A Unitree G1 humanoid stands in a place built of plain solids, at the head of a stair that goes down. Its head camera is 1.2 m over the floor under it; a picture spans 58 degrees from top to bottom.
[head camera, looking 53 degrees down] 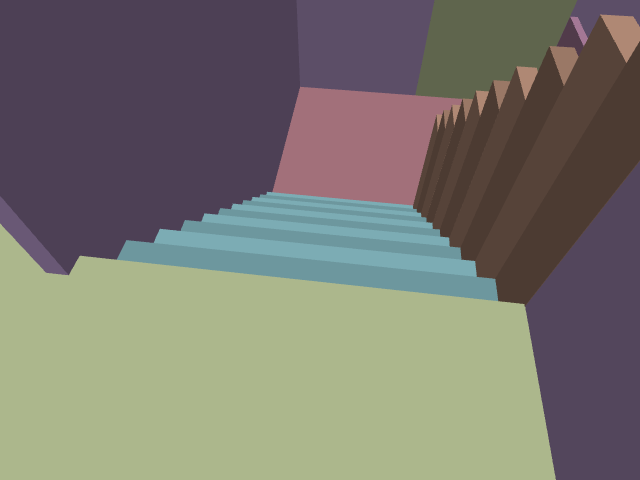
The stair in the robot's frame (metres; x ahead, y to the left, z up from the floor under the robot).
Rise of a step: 0.20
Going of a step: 0.22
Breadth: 1.46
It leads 7 degrees to the right of straight ahead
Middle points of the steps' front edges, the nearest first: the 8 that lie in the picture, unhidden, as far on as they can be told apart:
0.75 0.09 0.00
0.97 0.06 -0.20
1.18 0.03 -0.40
1.40 0.00 -0.60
1.62 -0.02 -0.80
1.84 -0.05 -1.00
2.06 -0.08 -1.20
2.28 -0.11 -1.40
